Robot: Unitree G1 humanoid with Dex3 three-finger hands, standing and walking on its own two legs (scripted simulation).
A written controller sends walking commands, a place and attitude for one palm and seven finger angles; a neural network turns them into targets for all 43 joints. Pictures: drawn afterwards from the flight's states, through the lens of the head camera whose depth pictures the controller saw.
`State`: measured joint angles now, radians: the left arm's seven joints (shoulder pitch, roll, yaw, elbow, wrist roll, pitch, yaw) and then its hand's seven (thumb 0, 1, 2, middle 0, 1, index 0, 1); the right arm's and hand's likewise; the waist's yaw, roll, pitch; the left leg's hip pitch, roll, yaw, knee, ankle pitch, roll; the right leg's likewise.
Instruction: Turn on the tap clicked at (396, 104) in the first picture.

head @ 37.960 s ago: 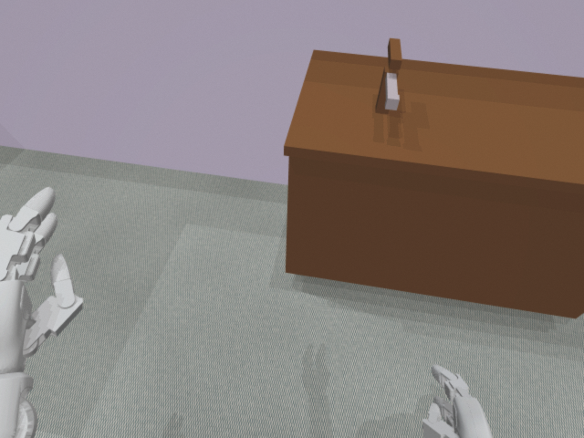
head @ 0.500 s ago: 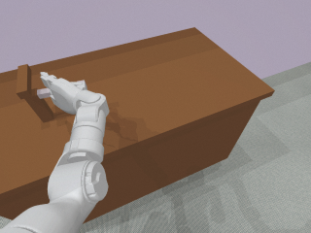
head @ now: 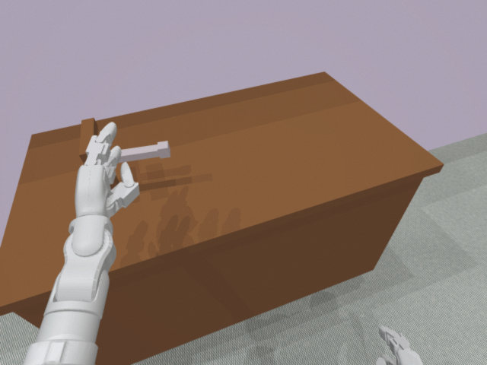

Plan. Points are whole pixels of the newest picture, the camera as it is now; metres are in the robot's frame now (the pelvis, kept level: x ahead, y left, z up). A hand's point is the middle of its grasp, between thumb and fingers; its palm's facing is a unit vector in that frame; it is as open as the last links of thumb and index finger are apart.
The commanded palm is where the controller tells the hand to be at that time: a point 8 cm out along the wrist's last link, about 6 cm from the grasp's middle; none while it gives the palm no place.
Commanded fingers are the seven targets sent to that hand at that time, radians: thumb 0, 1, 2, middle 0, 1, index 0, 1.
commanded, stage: draw the hand back beside the body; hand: left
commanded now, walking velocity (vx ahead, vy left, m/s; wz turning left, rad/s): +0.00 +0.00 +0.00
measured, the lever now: (164, 149) +0.56 +0.25 +0.05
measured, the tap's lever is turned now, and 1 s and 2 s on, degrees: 81 81 81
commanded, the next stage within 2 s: step back with the hand held close in 0.96 s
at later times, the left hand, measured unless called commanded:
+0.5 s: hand (84, 232) +0.25 +0.25 +0.15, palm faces +0.37 -0.89 -0.27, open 7.5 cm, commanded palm +0.20 +0.28 +0.16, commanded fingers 0.00 0.90 0.90 -0.20 -0.30 -0.20 -0.30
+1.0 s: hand (66, 254) +0.21 +0.25 +0.16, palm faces +0.43 -0.85 -0.32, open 7.4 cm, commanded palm +0.16 +0.29 +0.17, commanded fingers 0.00 0.90 0.90 -0.20 -0.30 -0.20 -0.30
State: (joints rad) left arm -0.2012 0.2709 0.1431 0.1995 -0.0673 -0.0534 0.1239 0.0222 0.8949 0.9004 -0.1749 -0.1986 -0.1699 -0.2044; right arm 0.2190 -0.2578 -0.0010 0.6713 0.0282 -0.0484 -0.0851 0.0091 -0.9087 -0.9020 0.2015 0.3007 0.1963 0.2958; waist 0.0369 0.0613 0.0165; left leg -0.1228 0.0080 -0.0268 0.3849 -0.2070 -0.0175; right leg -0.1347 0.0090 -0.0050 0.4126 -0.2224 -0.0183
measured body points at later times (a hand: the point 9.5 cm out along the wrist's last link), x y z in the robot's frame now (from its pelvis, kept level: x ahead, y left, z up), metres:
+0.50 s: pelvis +0.00 +0.01 +0.00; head -0.02 -0.01 +0.45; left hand +0.22 +0.29 +0.17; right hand +0.19 -0.20 -0.09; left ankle +0.00 +0.13 -0.74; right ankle +0.00 -0.11 -0.74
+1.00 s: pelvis +0.01 +0.00 +0.00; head -0.02 -0.02 +0.45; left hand +0.18 +0.29 +0.17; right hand +0.21 -0.20 -0.08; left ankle +0.00 +0.13 -0.74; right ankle +0.00 -0.11 -0.74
